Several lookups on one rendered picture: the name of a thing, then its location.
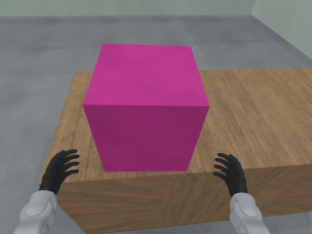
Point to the left robot hand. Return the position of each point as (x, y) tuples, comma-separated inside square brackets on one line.
[(56, 173)]

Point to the left robot forearm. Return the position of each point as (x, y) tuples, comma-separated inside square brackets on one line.
[(39, 214)]

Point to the carton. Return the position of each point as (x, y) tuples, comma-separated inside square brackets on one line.
[(146, 106)]

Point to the right robot hand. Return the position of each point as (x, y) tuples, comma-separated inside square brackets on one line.
[(235, 176)]

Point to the pedestal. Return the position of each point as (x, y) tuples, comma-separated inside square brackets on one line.
[(261, 116)]

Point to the right robot forearm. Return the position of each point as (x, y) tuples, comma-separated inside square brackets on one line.
[(245, 215)]

